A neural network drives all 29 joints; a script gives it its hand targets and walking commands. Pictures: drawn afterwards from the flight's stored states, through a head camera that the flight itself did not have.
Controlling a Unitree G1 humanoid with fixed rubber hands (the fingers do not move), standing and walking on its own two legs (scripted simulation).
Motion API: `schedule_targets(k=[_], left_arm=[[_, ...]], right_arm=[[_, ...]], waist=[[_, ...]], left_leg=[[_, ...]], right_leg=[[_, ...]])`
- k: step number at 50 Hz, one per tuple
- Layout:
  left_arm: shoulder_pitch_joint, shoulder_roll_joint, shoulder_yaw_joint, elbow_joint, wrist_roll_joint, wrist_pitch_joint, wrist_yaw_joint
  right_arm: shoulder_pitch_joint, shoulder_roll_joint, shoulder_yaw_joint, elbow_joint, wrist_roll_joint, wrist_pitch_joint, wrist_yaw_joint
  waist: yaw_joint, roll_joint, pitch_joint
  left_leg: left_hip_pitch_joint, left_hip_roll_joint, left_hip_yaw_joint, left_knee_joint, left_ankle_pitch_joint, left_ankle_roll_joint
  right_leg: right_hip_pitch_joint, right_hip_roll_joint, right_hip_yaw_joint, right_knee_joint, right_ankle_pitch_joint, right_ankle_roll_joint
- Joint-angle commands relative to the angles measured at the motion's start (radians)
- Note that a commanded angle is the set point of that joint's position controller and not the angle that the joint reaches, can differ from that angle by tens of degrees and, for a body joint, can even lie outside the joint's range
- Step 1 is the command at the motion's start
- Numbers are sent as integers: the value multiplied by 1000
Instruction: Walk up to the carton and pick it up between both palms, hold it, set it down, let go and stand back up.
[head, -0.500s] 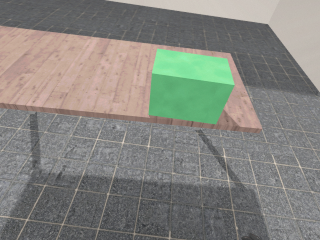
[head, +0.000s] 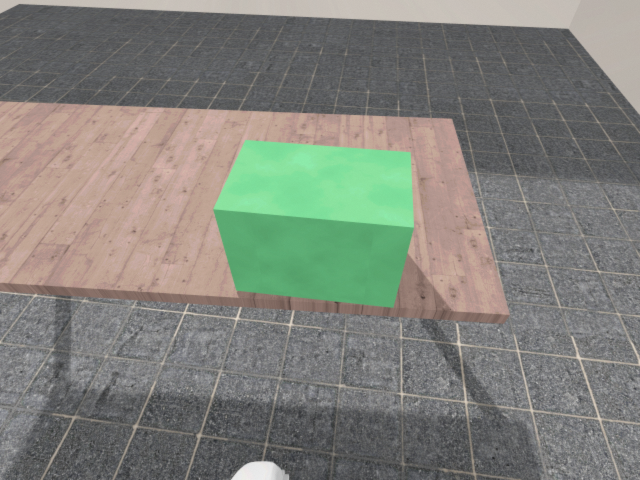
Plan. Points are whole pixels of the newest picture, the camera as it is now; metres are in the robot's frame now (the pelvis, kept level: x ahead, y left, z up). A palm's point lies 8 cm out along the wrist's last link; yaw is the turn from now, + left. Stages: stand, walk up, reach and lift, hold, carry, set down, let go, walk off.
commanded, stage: walk up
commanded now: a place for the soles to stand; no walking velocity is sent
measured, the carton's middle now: (319, 224) +0.51 +0.04 +0.01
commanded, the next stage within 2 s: none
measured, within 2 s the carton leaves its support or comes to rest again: neither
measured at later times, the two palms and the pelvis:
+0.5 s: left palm out of the picture +0.14 +0.25 -0.09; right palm (533, 469) +0.18 -0.25 -0.08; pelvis +0.06 +0.00 +0.00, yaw +0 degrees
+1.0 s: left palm out of the picture +0.12 +0.26 -0.10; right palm out of the picture +0.15 -0.25 -0.09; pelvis +0.06 +0.00 +0.00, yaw +1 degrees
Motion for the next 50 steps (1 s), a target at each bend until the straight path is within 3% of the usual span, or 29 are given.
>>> schedule_targets(k=[1, 2, 4, 6, 7, 8, 9, 10, 11, 12, 13, 14, 16, 18, 19, 22, 24, 27, 28, 29, 32, 33, 38, 40, 43, 46, 48, 50], left_arm=[[-3, 167, 43, -64, -5, -29, 19], [-10, 173, 40, -66, -9, -25, 18], [14, 189, 34, -64, -21, -15, 18], [-6, 191, 30, -76, -37, -3, 15], [1, 176, 17, -81, -44, -1, 12], [36, 142, 2, -90, -47, 0, 8], [87, 104, -13, -99, -51, 7, 10], [85, 95, -8, -97, -53, 25, 16], [71, 103, 1, -99, -38, 35, 19], [75, 120, 8, -94, -30, 34, 17], [67, 132, 13, -91, -28, 26, 11], [54, 141, 19, -87, -29, 18, 7], [40, 152, 25, -82, -33, 5, 2], [15, 146, 21, -88, -35, -2, 3], [18, 139, 20, -87, -36, -3, 3], [-3, 143, 23, -104, -36, -5, 2], [-26, 142, 24, -113, -36, -1, 1], [-29, 139, 24, -112, -42, 3, 1], [-39, 140, 25, -114, -39, 4, 1], [-35, 135, 23, -108, -40, 5, 2], [-45, 141, 21, -113, -39, 5, 1], [-46, 147, 21, -105, -35, 5, 1], [-57, 148, 21, -99, -36, 8, 2], [-46, 142, 16, -93, -35, 6, 3], [-43, 144, 21, -90, -33, 6, 4], [-41, 145, 19, -77, -34, 3, 5], [11, 138, 32, -77, -13, -1, 4], [-1, 144, 40, -81, -15, 1, 3]], right_arm=[[39, -34, -11, -73, 7, -23, -2], [29, -24, -7, -65, 11, -22, -4], [-17, -23, -5, -58, 14, -21, -11], [-28, -39, -10, -49, 23, -23, -18], [-30, -64, -16, -53, 18, -27, -21], [-26, -107, -22, -65, 11, -30, -24], [-49, -136, -25, -80, 17, -25, -23], [-95, -166, -28, -79, 42, -12, -25], [-149, -158, -25, -82, 50, -2, -24], [-186, -132, -13, -88, 50, 4, -22], [-202, -106, -1, -85, 51, 8, -18], [-190, -101, 2, -81, 48, 8, -14], [-181, -94, 4, -64, 46, 1, -8], [-164, -92, 6, -41, 42, -9, -4], [-159, -91, 4, -41, 41, -12, -3], [-177, -87, 9, -34, 41, -17, -2], [-172, -85, 9, -34, 37, -18, -1], [-160, -97, 6, -21, 38, -16, 0], [-145, -95, 5, -20, 41, -18, 1], [-144, -98, 5, -23, 38, -18, 0], [-136, -109, 4, -15, 35, -17, -1], [-127, -103, 2, -14, 38, -17, 0], [-102, -107, 1, -2, 37, -15, 1], [-99, -113, -2, 2, 37, -17, 0], [-85, -102, 0, 5, 39, -17, 1], [-86, -102, -1, 11, 37, -17, 0], [-44, -105, -14, 13, 18, -12, 6], [-32, -95, -16, 12, 23, -8, 7]], waist=[[-27, -146, -31], [-31, -154, -36], [-21, -150, -74], [-42, -121, -98], [-57, -92, -87], [-53, -30, -124], [-44, 46, -185], [-30, 81, -174], [-27, 114, -114], [-15, 107, -105], [-12, 81, -77], [-18, 81, -72], [-24, 34, -78], [-36, 1, -92], [-26, -19, -123], [-28, -12, -119], [-29, -73, -98], [-22, -30, -68], [-36, -25, -93], [-25, -12, -95], [-26, -20, -104], [-32, -48, -97], [-38, -34, -60], [-40, 16, -81], [-40, -30, -74], [-43, -6, -80], [-37, 6, -76], [-48, -50, 10]], left_leg=[[65, 23, 1, -217, 68, -13], [115, 12, 20, -287, 107, -8], [194, -19, 48, -380, 178, 6], [320, -46, 58, -524, 347, 21], [381, -19, 13, -591, 423, 30], [449, 82, -87, -571, 547, 67], [412, 238, -259, -627, 559, 145], [289, 270, -299, -686, 416, 233], [203, 244, -276, -720, 286, 231], [181, 199, -224, -714, 236, 188], [169, 142, -165, -690, 217, 131], [163, 108, -147, -679, 177, 99], [229, 75, -116, -645, 199, 69], [257, 77, -108, -632, 294, 63], [275, 78, -111, -625, 306, 72], [277, 70, -95, -612, 357, 60], [270, 68, -94, -610, 360, 57], [252, 61, -89, -628, 321, 52], [258, 62, -91, -632, 324, 50], [256, 70, -97, -633, 335, 54], [255, 65, -101, -635, 327, 56], [257, 62, -103, -636, 315, 54], [244, 64, -107, -664, 249, 48], [249, 64, -114, -674, 224, 48], [237, 67, -126, -675, 238, 51], [243, 57, -112, -674, 252, 49], [229, 35, -120, -674, -17, 58], [185, 31, -125, -681, -46, 58]], right_leg=[[-7, -205, 160, -196, 593, -212], [-13, -202, 144, -163, 667, -201], [-15, -198, 132, -107, 673, -179], [-73, -166, 102, -42, 582, -133], [-126, -152, 120, -19, 464, -96], [-163, -119, 106, 16, 271, -50], [-119, -47, 77, 90, 2, -8], [-40, -2, 57, 117, -155, 6], [-18, -2, 66, 73, -167, 5], [13, -14, 73, -13, -105, -2], [6, -29, 98, -83, -34, -9], [7, -42, 121, -121, -12, -15], [-37, -58, 140, -155, 9, -22], [-24, -62, 130, -165, 34, -20], [-12, -68, 136, -176, 30, -24], [-2, -80, 136, -179, 83, -27], [-6, -82, 129, -183, 81, -32], [-24, -86, 131, -195, 48, -35], [-5, -83, 118, -186, 41, -35], [5, -75, 113, -188, 44, -31], [16, -77, 118, -189, 51, -32], [12, -82, 115, -191, 39, -35], [-11, -82, 115, -198, -16, -35], [-2, -76, 116, -193, -18, -33], [13, -71, 107, -188, -2, -32], [11, -78, 116, -199, 12, -38], [-7, -65, 110, -213, -227, -55], [-63, -62, 119, -230, -286, -55]])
